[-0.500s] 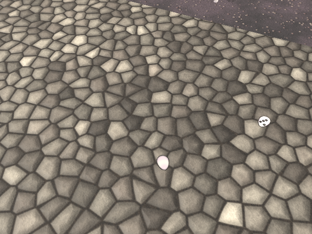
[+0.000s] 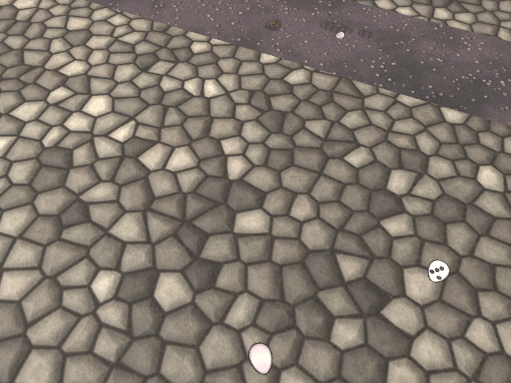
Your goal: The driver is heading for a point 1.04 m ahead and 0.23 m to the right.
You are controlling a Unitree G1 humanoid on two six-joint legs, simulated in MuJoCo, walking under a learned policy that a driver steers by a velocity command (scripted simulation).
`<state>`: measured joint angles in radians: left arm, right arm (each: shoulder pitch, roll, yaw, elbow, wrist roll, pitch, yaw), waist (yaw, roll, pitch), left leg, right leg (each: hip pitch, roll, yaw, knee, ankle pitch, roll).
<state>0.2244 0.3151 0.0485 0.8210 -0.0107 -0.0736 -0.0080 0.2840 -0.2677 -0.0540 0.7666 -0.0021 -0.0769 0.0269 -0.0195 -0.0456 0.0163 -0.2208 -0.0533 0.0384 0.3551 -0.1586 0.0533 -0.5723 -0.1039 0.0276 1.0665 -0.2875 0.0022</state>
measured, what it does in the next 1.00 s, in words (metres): walks ahead: right foot, then left foot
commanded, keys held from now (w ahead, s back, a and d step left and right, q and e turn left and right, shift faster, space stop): w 0.80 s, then w+e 0.20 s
